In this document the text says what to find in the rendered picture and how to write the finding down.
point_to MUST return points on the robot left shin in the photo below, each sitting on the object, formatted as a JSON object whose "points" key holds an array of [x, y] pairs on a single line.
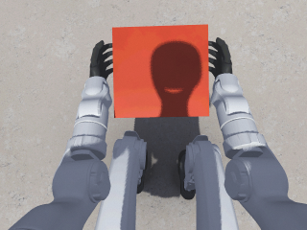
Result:
{"points": [[118, 143]]}

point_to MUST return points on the robot left hand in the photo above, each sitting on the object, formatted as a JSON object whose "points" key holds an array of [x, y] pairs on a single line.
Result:
{"points": [[98, 64]]}

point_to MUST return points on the carton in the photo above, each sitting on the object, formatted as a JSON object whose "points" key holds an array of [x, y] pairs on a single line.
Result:
{"points": [[160, 71]]}

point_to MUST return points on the right robot thigh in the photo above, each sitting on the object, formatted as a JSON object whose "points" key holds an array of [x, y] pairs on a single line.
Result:
{"points": [[214, 207]]}

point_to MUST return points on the robot right hand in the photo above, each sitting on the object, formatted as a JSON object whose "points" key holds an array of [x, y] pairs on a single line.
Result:
{"points": [[222, 63]]}

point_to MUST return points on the robot left upper arm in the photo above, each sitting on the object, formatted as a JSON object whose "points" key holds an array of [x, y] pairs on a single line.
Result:
{"points": [[78, 187]]}

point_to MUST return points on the robot right upper arm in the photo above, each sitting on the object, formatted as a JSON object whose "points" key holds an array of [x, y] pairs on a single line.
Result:
{"points": [[261, 186]]}

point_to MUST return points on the robot right forearm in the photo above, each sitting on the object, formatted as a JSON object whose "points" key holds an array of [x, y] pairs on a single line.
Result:
{"points": [[241, 136]]}

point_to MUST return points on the robot left forearm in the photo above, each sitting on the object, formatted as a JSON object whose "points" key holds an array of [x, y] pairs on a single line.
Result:
{"points": [[89, 134]]}

